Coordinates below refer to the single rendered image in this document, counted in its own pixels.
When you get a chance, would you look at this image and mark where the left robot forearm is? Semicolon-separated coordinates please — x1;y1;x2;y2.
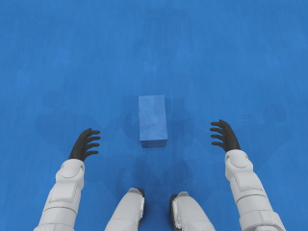
34;159;85;231

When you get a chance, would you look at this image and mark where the right robot forearm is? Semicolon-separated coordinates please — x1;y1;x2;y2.
224;149;286;231

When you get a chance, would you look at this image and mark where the right robot foot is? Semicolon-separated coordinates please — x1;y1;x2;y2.
169;194;182;231

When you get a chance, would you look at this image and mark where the robot left hand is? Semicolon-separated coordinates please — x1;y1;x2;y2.
68;128;101;162

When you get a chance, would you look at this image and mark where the robot right hand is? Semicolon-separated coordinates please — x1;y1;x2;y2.
210;119;241;153

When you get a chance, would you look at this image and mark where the robot left thigh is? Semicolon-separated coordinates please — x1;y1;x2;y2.
104;192;144;231

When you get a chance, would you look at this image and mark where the carton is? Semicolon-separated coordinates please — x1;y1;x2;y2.
139;95;167;148

